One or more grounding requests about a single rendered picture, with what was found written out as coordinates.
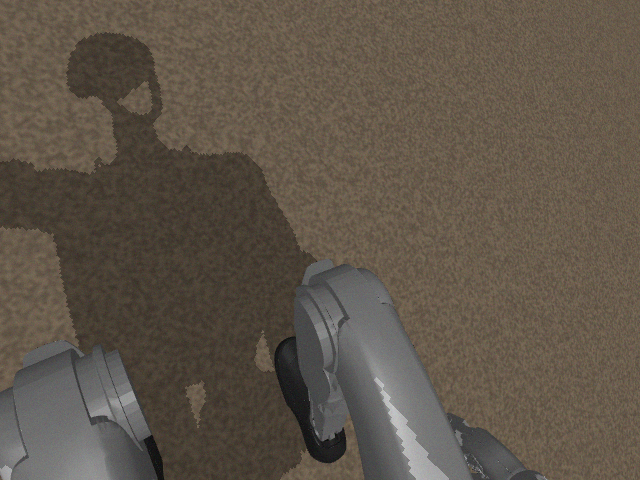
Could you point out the right robot hand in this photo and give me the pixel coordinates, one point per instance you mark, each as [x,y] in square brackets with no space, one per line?
[486,455]

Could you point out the left robot foot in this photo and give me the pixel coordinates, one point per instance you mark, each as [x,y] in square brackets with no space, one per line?
[155,456]

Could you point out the right robot foot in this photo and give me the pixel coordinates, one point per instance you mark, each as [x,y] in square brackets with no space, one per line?
[295,393]

